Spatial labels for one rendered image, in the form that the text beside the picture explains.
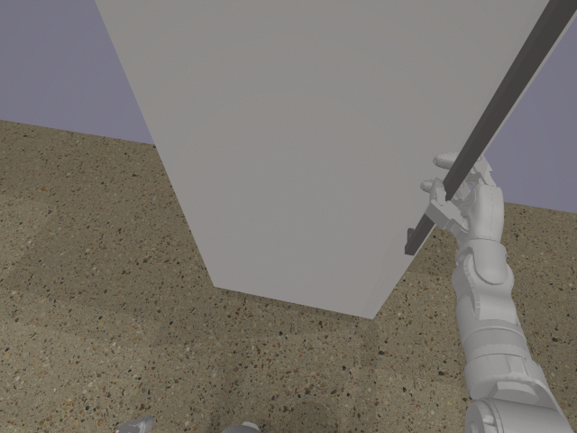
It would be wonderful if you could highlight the fridge door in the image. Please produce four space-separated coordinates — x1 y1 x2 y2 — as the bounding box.
95 0 577 319

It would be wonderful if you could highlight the robot right upper arm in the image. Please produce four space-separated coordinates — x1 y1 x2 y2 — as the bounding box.
464 397 572 433

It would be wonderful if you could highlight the robot right forearm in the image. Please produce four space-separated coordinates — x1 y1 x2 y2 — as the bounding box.
452 239 574 433

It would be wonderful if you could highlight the right robot hand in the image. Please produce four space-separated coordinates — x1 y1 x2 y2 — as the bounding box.
420 152 504 249

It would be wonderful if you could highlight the left robot shin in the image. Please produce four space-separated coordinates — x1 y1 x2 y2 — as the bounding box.
243 422 260 432

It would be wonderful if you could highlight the handle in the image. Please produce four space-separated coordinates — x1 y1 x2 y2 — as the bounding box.
405 0 577 256

